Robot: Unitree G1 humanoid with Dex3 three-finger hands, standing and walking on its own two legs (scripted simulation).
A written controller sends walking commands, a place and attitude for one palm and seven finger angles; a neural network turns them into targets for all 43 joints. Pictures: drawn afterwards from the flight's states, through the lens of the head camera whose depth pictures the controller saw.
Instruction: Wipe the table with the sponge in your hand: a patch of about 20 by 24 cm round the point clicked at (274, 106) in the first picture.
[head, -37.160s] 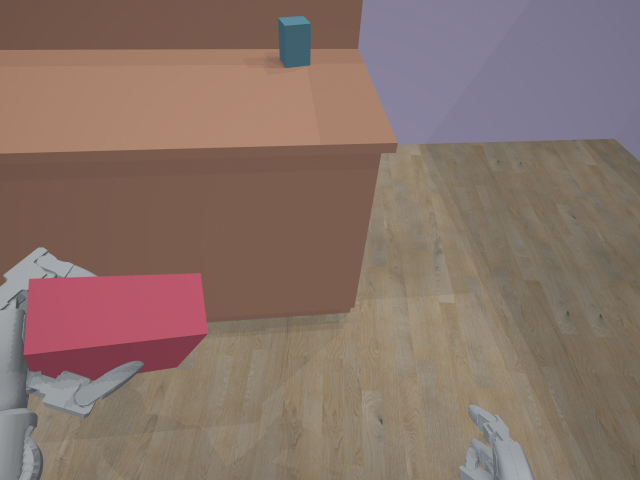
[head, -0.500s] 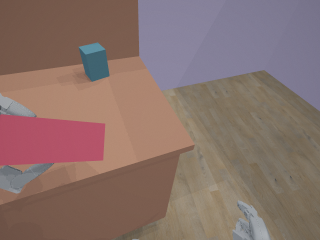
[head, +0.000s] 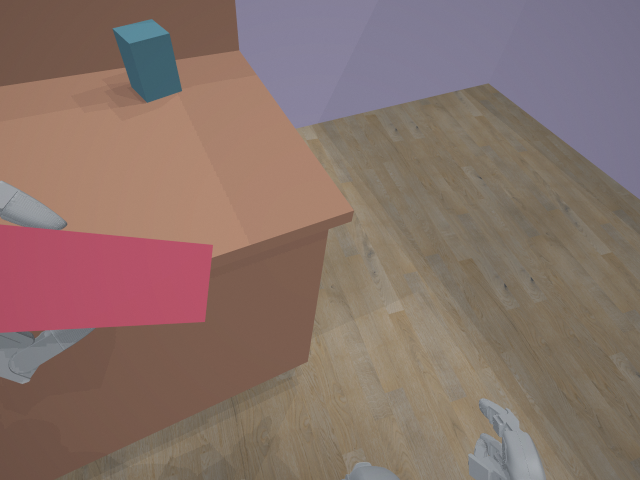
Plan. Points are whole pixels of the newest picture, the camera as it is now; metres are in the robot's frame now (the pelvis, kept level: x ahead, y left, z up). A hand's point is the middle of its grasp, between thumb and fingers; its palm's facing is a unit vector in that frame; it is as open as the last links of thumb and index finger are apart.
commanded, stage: step back with the hand held close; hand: left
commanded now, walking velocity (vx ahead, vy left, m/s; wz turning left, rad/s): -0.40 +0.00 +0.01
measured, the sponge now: (120, 272) +0.25 +0.19 +0.19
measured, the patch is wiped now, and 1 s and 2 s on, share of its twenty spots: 0.95 0.95 0.95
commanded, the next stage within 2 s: stop stepping back and stand still in 0.04 s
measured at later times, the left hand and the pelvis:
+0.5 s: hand out of the picture +0.04 +0.19 +0.22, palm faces +0.44 -0.84 -0.32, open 10.2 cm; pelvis -0.18 -0.05 -0.01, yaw +0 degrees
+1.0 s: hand out of the picture -0.09 +0.14 +0.23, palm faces +0.43 -0.82 -0.39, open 10.2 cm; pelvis -0.28 -0.09 +0.00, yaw +1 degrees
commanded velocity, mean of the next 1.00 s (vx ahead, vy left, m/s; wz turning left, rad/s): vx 0.22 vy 0.07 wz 0.01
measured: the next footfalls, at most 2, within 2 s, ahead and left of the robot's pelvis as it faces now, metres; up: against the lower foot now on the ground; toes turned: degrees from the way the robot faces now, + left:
right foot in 0.22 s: +0.00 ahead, -0.15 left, +0.00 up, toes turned -1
left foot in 0.50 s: -0.22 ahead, +0.09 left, +0.00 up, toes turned +4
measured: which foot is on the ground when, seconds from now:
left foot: down 0.00-0.22, up 0.24-0.48, down 0.50-0.74, up 0.76-0.98, down 1.00-1.00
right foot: up 0.00-0.20, down 0.22-0.50, up 0.52-0.72, down 0.74-1.00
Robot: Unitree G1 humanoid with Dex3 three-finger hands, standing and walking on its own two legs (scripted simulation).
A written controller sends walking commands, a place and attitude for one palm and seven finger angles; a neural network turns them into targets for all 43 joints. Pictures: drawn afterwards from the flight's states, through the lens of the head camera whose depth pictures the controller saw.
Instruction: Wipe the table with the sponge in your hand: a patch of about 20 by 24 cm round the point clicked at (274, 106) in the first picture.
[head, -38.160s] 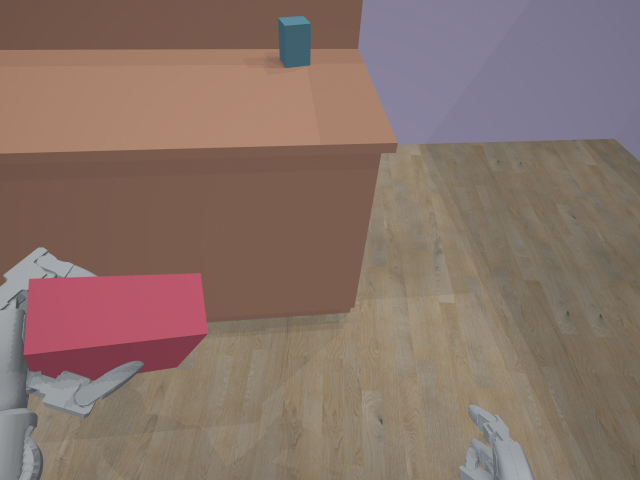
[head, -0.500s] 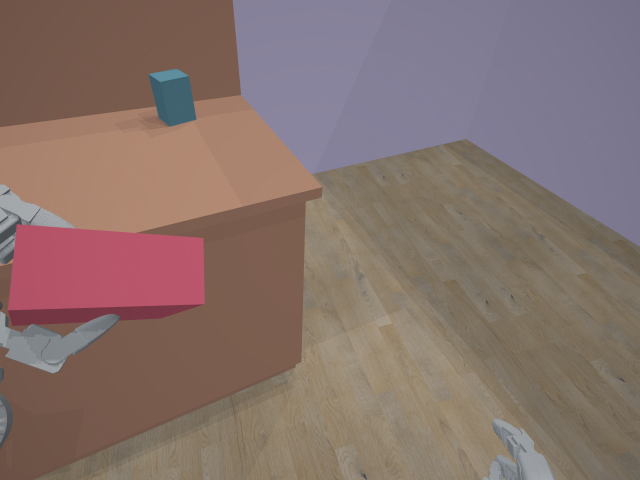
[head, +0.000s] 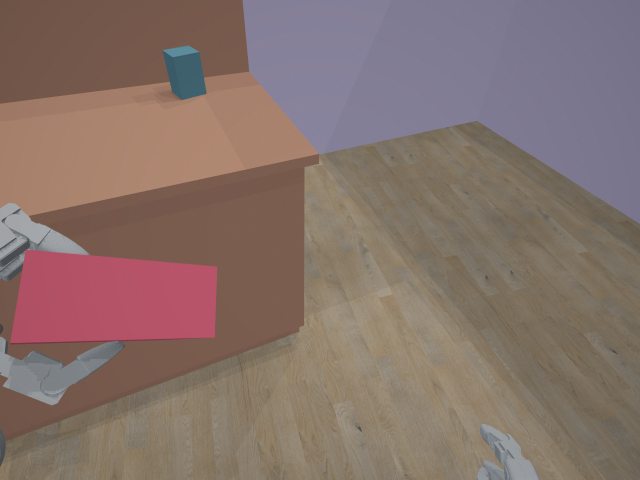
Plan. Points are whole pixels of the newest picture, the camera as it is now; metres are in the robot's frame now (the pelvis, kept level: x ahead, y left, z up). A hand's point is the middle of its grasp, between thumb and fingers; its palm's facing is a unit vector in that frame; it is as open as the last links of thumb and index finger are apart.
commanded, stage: stop stepping back and stand still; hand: left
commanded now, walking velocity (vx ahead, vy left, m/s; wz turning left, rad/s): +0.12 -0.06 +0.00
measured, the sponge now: (140, 306) +0.22 +0.18 +0.19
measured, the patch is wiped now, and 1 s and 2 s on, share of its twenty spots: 0.95 0.95 0.95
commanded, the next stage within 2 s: stand and wait in 0.46 s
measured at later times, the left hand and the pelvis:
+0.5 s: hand (57, 317) +0.17 +0.21 +0.25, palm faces +0.49 -0.78 -0.39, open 10.2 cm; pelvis -0.02 -0.03 +0.00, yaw +4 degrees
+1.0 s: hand (28, 289) +0.20 +0.25 +0.23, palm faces +0.49 -0.78 -0.39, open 10.2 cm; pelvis +0.00 +0.00 +0.01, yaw +3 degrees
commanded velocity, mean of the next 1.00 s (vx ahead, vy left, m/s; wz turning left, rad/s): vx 0.04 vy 0.01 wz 0.00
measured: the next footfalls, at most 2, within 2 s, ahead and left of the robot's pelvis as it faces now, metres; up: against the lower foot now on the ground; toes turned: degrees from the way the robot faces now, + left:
right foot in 0.24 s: +0.06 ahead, -0.13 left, +0.00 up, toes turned +0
left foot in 0.48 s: +0.05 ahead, +0.13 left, +0.00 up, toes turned +5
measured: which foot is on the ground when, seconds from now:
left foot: down 0.00-0.24, up 0.26-0.46, down 0.48-1.00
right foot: down 0.00-0.00, up 0.02-0.22, down 0.24-1.00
